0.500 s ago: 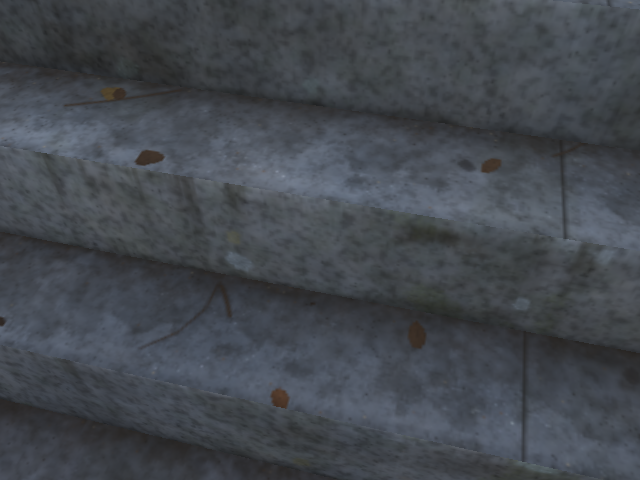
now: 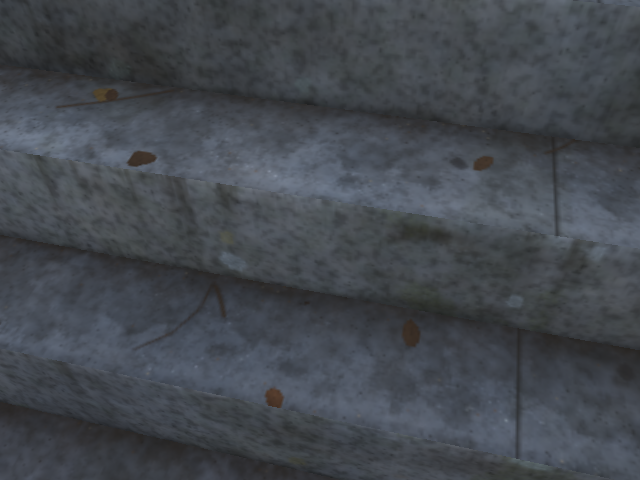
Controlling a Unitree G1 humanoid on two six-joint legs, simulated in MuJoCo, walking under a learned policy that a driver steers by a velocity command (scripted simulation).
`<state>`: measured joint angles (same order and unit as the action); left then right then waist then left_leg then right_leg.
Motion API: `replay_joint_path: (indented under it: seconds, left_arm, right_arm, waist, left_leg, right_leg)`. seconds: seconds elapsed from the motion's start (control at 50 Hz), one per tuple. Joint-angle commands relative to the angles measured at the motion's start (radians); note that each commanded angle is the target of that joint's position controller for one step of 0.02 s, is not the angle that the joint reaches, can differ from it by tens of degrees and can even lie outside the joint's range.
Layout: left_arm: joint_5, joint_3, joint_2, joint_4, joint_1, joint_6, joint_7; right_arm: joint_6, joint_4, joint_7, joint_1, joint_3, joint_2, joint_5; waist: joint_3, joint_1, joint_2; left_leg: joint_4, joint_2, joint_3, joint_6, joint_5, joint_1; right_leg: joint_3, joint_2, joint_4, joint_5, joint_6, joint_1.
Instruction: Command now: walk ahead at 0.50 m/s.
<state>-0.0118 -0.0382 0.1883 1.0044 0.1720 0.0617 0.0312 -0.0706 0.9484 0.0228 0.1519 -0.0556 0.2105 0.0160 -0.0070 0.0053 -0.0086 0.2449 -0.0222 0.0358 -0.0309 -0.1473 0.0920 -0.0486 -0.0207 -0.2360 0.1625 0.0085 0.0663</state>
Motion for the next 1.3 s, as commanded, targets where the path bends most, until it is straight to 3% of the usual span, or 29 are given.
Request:
replay_joint_path:
  seconds: [0.02, 1.3]
  left_arm:
    - [0.0, 0.015, 0.093, -0.038, -0.009, 0.011, 0.002]
    - [-0.002, -0.006, 0.139, -0.06, -0.068, 0.018, -0.005]
  right_arm:
    - [-0.011, -0.053, 0.002, -0.028, 0.017, 0.097, 0.0]
    - [-0.004, -0.091, -0.001, -0.071, 0.011, 0.14, 0.0]
  waist:
    - [0.03, 0.001, 0.008]
    - [0.06, -0.003, 0.008]
  left_leg:
    - [-0.03, 0.15, -0.112, -0.008, 0.176, -0.003]
    - [-0.04, 0.169, -0.094, 0.026, 0.176, -0.009]
  right_leg:
    - [0.091, -0.117, 0.029, -0.14, -0.033, -0.002]
    - [0.119, -0.121, 0.04, -0.229, -0.043, -0.033]
